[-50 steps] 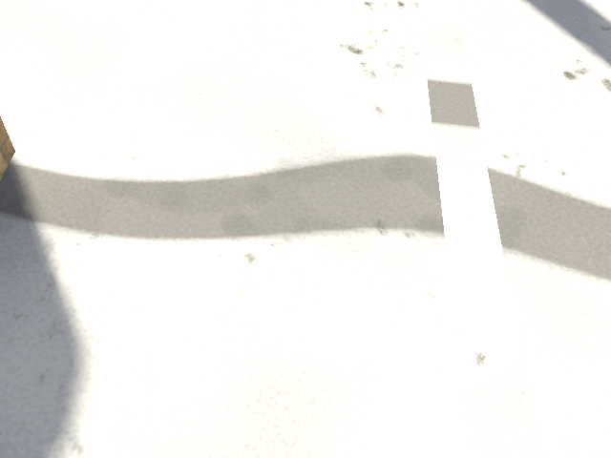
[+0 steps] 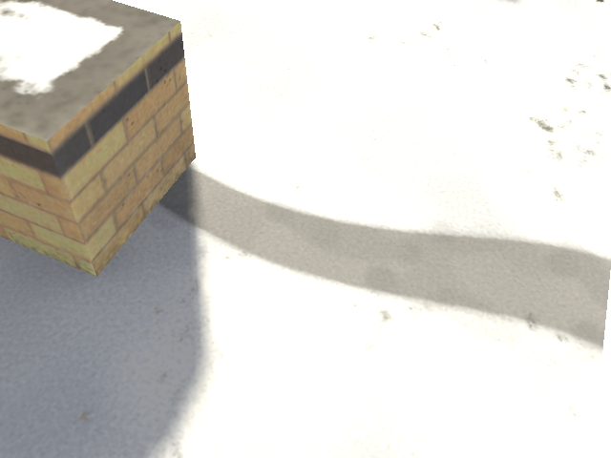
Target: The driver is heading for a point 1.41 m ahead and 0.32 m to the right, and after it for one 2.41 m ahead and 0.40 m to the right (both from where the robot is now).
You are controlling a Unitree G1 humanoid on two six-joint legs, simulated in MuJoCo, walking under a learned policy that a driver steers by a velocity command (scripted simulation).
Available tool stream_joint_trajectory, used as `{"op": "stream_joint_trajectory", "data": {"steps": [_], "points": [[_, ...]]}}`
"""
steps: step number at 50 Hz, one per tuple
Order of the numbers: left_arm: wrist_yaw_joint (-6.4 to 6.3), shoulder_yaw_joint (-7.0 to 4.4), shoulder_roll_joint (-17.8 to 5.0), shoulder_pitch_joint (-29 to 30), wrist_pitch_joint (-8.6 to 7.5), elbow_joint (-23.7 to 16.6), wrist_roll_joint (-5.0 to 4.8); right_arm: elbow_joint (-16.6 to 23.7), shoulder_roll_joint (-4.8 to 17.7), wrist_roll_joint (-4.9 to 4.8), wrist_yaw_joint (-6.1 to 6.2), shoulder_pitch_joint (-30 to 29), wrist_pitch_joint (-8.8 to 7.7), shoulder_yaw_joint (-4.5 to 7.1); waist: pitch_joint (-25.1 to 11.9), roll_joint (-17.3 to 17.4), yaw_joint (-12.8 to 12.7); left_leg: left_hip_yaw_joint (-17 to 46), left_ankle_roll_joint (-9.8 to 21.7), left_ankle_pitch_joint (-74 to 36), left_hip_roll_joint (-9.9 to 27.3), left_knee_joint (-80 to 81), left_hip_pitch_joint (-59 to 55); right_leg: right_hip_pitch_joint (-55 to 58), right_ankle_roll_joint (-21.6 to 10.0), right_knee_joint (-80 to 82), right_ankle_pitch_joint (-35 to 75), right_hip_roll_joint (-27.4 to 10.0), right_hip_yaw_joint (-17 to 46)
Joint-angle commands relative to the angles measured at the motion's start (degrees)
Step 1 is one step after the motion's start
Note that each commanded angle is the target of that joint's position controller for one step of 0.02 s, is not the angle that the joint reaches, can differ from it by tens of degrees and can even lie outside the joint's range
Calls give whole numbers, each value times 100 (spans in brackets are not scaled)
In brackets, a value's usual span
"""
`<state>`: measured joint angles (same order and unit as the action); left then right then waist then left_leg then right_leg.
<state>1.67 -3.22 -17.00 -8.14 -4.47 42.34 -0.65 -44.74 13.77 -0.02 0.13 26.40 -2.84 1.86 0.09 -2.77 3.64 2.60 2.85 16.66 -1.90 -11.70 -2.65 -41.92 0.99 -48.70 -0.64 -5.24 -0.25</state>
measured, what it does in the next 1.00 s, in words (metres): walks ahead: right foot, then left foot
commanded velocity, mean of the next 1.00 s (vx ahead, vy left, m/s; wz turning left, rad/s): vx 0.33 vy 0.00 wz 0.01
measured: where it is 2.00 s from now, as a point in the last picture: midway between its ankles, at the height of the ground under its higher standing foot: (299, 374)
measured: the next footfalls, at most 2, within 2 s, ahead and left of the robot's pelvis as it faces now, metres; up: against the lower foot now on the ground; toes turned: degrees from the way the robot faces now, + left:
right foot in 0.18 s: +0.29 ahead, -0.14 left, +0.00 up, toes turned -2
left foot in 0.66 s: +0.57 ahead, +0.10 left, +0.00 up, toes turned +0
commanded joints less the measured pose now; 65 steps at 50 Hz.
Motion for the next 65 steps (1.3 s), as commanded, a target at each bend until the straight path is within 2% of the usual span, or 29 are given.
{"op": "stream_joint_trajectory", "data": {"steps": [1,5,7,8,9,10,11,12,13,14,15,17,21,28,31,33,34,35,36,37,39,42,46,49,50,51,53,57,65], "points": [[119,59,-125,1340,-161,-762,-61,233,996,-41,59,68,-108,251,706,831,183,525,775,-1568,1261,598,551,117,9,1142,646,218,-186],[229,19,-292,1394,-168,-830,-95,43,1132,-108,77,174,-51,307,705,934,5,530,645,-2418,1590,259,-102,567,-267,1895,234,389,-138],[174,-94,-545,909,-147,-739,-56,12,1273,-90,107,121,4,351,176,1144,-319,420,499,-4619,1567,-582,-422,1421,-501,1901,-247,685,-338],[107,-214,-773,95,-118,-531,-54,13,1255,-55,121,73,55,334,-411,1150,-763,219,370,-5572,1362,-1585,-278,2567,-695,1958,-274,859,-502],[28,-291,-1011,-942,-85,-314,-34,92,1158,16,147,61,69,278,-1173,1037,-1216,172,206,-4853,1187,-2960,782,4434,-978,1634,-161,330,18],[1,-430,-1598,-1693,-73,-159,100,235,370,36,84,829,-21,58,-2355,-579,-961,35,-231,-1508,232,-5527,3231,6987,-2016,1754,-1149,-1421,2871],[31,-301,-1096,-1907,-80,-19,31,83,569,-55,55,683,-157,74,-2929,-999,-1128,803,-241,1552,-220,-6422,3860,7129,-2150,2893,-2008,-1785,4582],[-4,-207,-873,-1386,-65,-35,-11,323,1051,-257,16,-106,-228,232,-1615,-726,-1072,690,-203,1329,170,-6758,4502,6196,-1801,3126,-2388,-1549,3730],[-38,-165,-742,-928,-43,-93,-8,470,1079,-277,10,-565,-282,211,-857,-269,-901,426,-134,804,494,-6468,4483,5134,-1626,3277,-2152,-1338,2940],[-38,-120,-612,-597,-44,-108,41,509,1014,-178,22,-812,-292,218,-337,55,-690,264,-136,429,717,-6074,4284,4181,-1547,3469,-1627,-1107,2376],[-32,-80,-488,-384,-79,-144,129,461,977,-123,39,-741,-243,254,-151,-68,-453,284,-134,173,908,-5791,3868,3544,-1467,3660,-1173,-881,1939],[-14,-85,-456,-227,-153,-112,124,323,704,-107,50,-413,-107,212,-105,-219,-212,230,-216,-1,990,-5549,3411,2936,-1556,4007,-902,-721,1531],[-54,-129,-644,-372,-226,95,54,538,645,12,86,-1032,-53,187,273,-80,-241,125,-450,-934,1111,-4502,3824,2679,-1605,4332,-381,-603,892],[-143,-157,-913,-1105,-25,456,-4,912,498,-10,-131,-2350,-263,95,313,55,-769,-201,-406,-2491,579,-2082,3292,3441,-1211,3702,1127,-457,291],[-190,-169,-962,-1030,101,534,-17,932,745,29,-202,-2164,-276,188,21,-159,-551,-97,-153,-2041,414,-1705,2933,4009,-964,2981,1603,-624,466],[-214,-110,-817,-882,150,499,27,662,1077,111,-155,-1203,-298,328,-561,24,-45,-240,104,-2913,344,-1260,1524,3901,-638,1646,2015,-183,266],[-213,26,-481,-1177,114,370,205,638,1523,240,-109,-668,-296,397,-1435,838,-32,683,534,-5501,1381,-1889,-142,2914,-331,145,312,242,58],[-157,193,-29,-2139,98,561,150,631,1460,268,-108,-646,-221,342,-2258,2028,-341,2383,1617,-6298,2666,-1869,-1516,1469,38,-1599,-3711,867,195],[-128,73,-595,-2049,127,732,11,643,1068,140,-150,-534,-139,261,-2499,1436,-97,2565,1600,-5470,2466,-1628,-1325,1325,73,-2065,-4070,734,812],[-137,7,-798,-1498,183,592,-88,659,967,54,-157,-909,-97,223,-1785,1084,-99,2027,1394,-4686,2238,-1418,-789,931,108,-2193,-3852,523,668],[-233,15,-656,-915,351,480,7,687,719,60,-131,-1664,-49,116,-892,614,-341,1441,1115,-3616,1852,-979,627,1087,211,-1529,-3248,139,509],[-337,91,-332,-1189,555,614,70,618,753,206,-104,-2176,-17,133,-683,1071,-688,741,990,-2983,1425,-542,2025,2452,345,-164,-2734,176,235],[-353,93,-330,-1091,613,727,146,431,761,115,-34,-2241,47,117,-786,1031,-677,535,835,-1041,1282,-465,2296,3342,208,1284,-1246,280,55],[-351,78,-500,-755,613,585,288,186,488,141,-34,-1956,90,-6,-183,719,-594,414,101,1417,810,-495,2846,3618,-134,2255,-771,17,386],[-388,5,-884,-546,610,521,210,171,548,174,-36,-1750,103,19,121,176,-321,165,-146,1333,501,-664,2701,3028,-364,2413,-1466,-193,585],[-368,10,-771,-422,572,600,161,150,551,171,-2,-1800,127,24,241,-211,-299,-100,-283,755,316,-922,2052,2228,-465,2647,-2560,-79,604],[-328,108,-422,-195,418,649,201,68,558,157,77,-1775,152,40,258,-408,-230,-167,-274,-7,314,-1279,1455,1874,-285,2859,-2504,-3,588],[-275,123,-453,-377,235,852,119,-125,591,135,115,-1677,174,54,-23,-74,-326,-123,-182,-1004,380,-1384,1371,2495,-149,2479,-1053,87,438],[-278,144,-452,-336,306,1141,93,-467,622,64,140,-1694,252,65,-198,264,-388,-164,-261,-1795,419,-1510,1170,2951,-238,2304,13,183,320]]}}
Over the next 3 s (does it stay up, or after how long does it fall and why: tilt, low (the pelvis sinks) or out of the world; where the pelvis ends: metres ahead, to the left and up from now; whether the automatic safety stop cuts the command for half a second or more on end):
stays up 1.22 -0.05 0.00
